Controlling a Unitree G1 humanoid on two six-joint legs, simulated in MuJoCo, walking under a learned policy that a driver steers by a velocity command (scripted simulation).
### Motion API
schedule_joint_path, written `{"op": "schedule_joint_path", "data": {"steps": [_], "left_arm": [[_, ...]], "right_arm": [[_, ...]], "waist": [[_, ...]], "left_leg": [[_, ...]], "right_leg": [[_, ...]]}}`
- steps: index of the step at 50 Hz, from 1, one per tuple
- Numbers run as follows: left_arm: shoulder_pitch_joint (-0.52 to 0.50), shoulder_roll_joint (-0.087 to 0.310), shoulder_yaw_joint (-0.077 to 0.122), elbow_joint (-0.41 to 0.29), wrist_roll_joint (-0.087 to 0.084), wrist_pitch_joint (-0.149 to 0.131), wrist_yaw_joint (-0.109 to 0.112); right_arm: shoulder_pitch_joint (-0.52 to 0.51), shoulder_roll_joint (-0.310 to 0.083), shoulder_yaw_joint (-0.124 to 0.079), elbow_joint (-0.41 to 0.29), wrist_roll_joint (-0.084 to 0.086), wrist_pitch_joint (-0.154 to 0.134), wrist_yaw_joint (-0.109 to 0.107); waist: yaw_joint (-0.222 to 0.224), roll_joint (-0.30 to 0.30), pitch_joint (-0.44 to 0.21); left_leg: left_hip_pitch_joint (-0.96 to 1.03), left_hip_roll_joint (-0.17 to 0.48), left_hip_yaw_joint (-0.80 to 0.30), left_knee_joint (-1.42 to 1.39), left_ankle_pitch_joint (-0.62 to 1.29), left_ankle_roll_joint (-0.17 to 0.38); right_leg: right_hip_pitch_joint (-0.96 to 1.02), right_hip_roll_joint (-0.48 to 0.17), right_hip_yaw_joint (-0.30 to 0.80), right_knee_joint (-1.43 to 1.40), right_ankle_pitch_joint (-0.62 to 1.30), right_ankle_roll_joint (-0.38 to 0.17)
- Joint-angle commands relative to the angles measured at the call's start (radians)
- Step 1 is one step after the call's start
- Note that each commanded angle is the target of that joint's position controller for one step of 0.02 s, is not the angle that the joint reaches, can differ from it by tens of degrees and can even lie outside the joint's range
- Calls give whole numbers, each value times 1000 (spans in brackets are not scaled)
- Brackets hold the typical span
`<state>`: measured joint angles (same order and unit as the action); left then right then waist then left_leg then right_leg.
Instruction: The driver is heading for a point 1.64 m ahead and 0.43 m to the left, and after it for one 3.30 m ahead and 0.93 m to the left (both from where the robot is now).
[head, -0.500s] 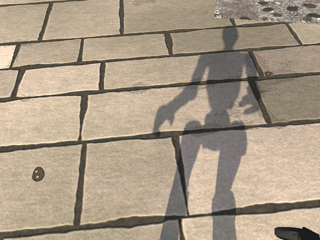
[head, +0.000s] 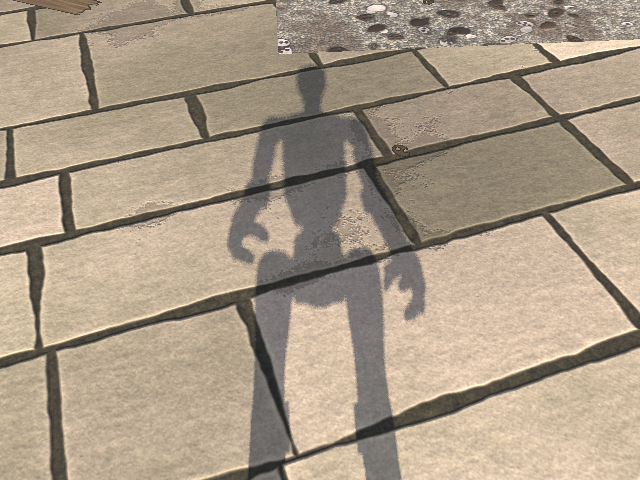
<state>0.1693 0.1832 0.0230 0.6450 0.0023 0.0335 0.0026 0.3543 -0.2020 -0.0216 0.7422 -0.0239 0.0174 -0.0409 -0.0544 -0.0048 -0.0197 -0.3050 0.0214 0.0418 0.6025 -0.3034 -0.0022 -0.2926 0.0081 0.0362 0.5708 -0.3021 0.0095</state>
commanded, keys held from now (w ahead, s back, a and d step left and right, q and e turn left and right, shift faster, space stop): no key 0.32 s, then q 0.36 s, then w+q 0.32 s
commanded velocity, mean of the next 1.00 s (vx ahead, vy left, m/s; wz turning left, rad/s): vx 0.07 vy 0.00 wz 0.25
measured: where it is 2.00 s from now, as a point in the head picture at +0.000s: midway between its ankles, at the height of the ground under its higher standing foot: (190, 444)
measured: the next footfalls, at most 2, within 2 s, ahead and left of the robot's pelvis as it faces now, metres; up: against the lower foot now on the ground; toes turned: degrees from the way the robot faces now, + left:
left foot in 0.74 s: +0.07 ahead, +0.13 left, +0.00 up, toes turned +12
right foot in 1.28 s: +0.43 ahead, +0.06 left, +0.00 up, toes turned +32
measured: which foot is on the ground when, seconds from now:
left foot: down 0.00-0.48, up 0.50-0.72, down 0.74-1.00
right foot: down 0.00-0.72, up 0.74-1.00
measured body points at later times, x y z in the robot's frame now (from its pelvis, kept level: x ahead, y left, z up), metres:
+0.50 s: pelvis +0.04 -0.02 +0.00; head +0.05 -0.02 +0.45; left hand +0.12 +0.24 -0.13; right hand +0.13 -0.28 -0.13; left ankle +0.01 +0.12 -0.72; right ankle +0.01 -0.12 -0.73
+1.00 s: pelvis +0.10 +0.08 +0.02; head +0.11 +0.12 +0.47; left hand +0.21 +0.39 -0.09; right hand +0.21 -0.18 -0.08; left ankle +0.03 +0.12 -0.73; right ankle +0.29 -0.08 -0.64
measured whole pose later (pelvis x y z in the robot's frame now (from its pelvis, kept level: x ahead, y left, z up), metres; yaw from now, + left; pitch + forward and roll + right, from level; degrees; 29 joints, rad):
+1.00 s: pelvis +0.10 +0.08 +0.02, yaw +19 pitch +3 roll -4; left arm 0.06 0.28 0.10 0.76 0.01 -0.07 0.02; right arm 0.42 -0.23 -0.05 0.77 0.01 -0.04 -0.03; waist -0.05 -0.03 -0.01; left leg -0.17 -0.05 -0.10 0.40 -0.27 0.09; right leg -0.72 -0.04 0.10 0.89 0.04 0.04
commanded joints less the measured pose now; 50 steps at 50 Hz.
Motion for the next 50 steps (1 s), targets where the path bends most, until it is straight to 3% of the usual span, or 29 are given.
{"op": "schedule_joint_path", "data": {"steps": [1, 2, 5, 10, 13, 17, 19, 23, 25, 26, 28, 30, 32, 34, 35, 36, 37, 38, 39, 40, 42, 43, 44, 46, 50], "left_arm": [[30, 97, 39, -17, 32, -20, 3], [-20, 67, 30, -25, 34, -26, -3], [-11, 72, 29, 11, 19, -41, -6], [31, 66, 31, 75, 9, -49, 2], [47, 76, 42, 118, 1, -52, 5], [57, 74, 49, 175, 0, -48, 6], [51, 92, 59, 188, 1, -46, 11], [61, 170, 92, 182, -3, -28, 48], [77, 187, 103, 180, -2, -21, 61], [63, 192, 104, 167, 4, -22, 67], [49, 210, 106, 150, 11, -28, 71], [0, 225, 109, 139, 5, -28, 74], [-55, 234, 109, 122, 0, -18, 72], [-71, 237, 108, 118, -15, -10, 67], [-54, 230, 107, 123, -25, -8, 60], [-19, 195, 98, 131, -20, -10, 50], [-48, 121, 73, 105, 9, -17, 36], [-150, 88, 58, 17, 12, -52, 28], [-220, 162, 77, 2, -30, -82, 26], [-222, 192, 84, 5, -40, -99, 27], [-150, 228, 100, 58, 6, -106, 42], [-124, 232, 105, 73, 14, -103, 40], [-115, 211, 101, 78, 15, -104, 34], [-131, 167, 90, 64, 12, -109, 26], [-224, 140, 80, 19, 9, -122, 7]], "right_arm": [[17, -75, -18, -61, -10, -45, 15], [-29, -115, -33, -56, 0, -41, 8], [8, -93, -42, -14, -7, -23, -5], [24, -78, -50, 41, 4, -30, -2], [11, -81, -55, 60, 6, -30, -3], [6, -80, -58, 94, 14, -20, -6], [-34, -102, -62, 93, 23, -12, -8], [-141, -120, -65, 20, 27, -4, -19], [-168, -113, -66, -8, 28, 5, -17], [-182, -111, -68, -22, 30, 10, -12], [-230, -107, -67, -56, 36, 17, 1], [-223, -105, -65, -59, 31, 19, 11], [-190, -103, -64, -55, 35, 24, 25], [-167, -110, -71, -53, 46, 29, 38], [-129, -109, -77, -38, 50, 32, 39], [-69, -131, -92, -16, 52, 32, 37], [38, -219, -119, -2, 56, 22, 29], [114, -343, -130, -37, 35, -15, 40], [119, -299, -119, -36, 2, -48, 44], [62, -261, -104, -34, 9, -63, 35], [-82, -217, -84, -75, 32, -59, 16], [-105, -217, -80, -87, 27, -57, 9], [-96, -217, -79, -89, 24, -60, 6], [-39, -212, -77, -75, 33, -71, 2], [65, -196, -76, -31, 43, -75, 0]], "waist": [[17, -149, -19], [18, -120, 41], [13, -112, 59], [26, -59, 12], [31, -32, -11], [34, -6, -14], [46, -2, 0], [71, -42, -21], [78, -96, -4], [86, -143, 3], [92, -127, 45], [71, -104, 30], [47, -121, -10], [27, -119, -29], [12, -90, -49], [-3, -18, -56], [-39, 215, -31], [-65, 339, -64], [-93, 163, -20], [-49, 147, 50], [33, 91, 70], [56, 92, 55], [57, 79, 44], [51, 55, 29], [9, 106, 26]], "left_leg": [[-101, 71, -103, -101, -19, -39], [-38, 63, -94, -98, 43, -49], [55, 53, -81, -101, 87, -42], [94, 64, -84, -125, 153, -43], [105, 64, -78, -132, 180, -52], [116, 68, -80, -144, 205, -54], [77, 60, -83, -131, 222, -46], [-59, 30, -82, -4, 177, -46], [-150, 6, -66, 111, -5, -48], [-201, 5, -63, 231, -186, -49], [-306, 41, -89, 366, -311, -45], [-258, 50, -68, 343, -219, -44], [-134, 29, -17, 283, -143, -33], [-23, -10, 39, 141, -26, -7], [79, -48, 75, 62, 37, 14], [213, -71, 51, 4, 22, 47], [367, 94, -267, -140, -84, 145], [431, 356, -889, -359, -203, 377], [417, 396, -965, -431, -396, 420], [375, 366, -875, -423, -432, 361], [230, 255, -644, -389, -331, 243], [151, 200, -557, -398, -265, 212], [124, 170, -502, -400, -188, 201], [121, 146, -432, -387, -39, 189], [144, 112, -358, -365, 148, 158]], "right_leg": [[101, -225, 268, -172, 117, -163], [17, -170, 238, -199, -21, -137], [-39, -126, 197, -227, -83, -81], [60, -106, 159, -180, 219, -66], [117, -102, 145, -161, 386, -72], [161, -91, 115, -151, 472, -73], [192, -85, 93, -140, 495, -68], [255, -157, 127, -125, 487, -123], [243, -247, 186, -157, 436, -193], [226, -311, 234, -182, 419, -243], [200, -382, 260, -220, 406, -296], [154, -358, 173, -202, 452, -263], [89, -318, 67, -162, 478, -212], [46, -293, -4, -90, 374, -155], [-12, -279, -38, -40, 175, -118], [-128, -237, -86, 78, -81, -73], [-406, -132, -194, 450, -327, 13], [-693, 34, -48, 701, -450, 46], [-781, -6, 91, 754, -377, 19], [-813, -39, 100, 733, -256, -9], [-686, -93, 100, 597, -16, -7], [-582, -92, 84, 557, 86, 3], [-542, -76, 64, 533, 170, 17], [-514, -59, 58, 432, 300, 34], [-450, -21, 47, 203, 447, 42]]}}
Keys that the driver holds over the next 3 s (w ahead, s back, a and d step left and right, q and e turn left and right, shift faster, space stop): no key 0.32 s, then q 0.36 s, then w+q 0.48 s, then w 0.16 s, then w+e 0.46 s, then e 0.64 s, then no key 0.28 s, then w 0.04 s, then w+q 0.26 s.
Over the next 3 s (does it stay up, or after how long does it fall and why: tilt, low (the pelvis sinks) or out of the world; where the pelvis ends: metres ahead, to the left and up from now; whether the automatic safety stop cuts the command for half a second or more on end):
stays up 0.75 0.30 0.01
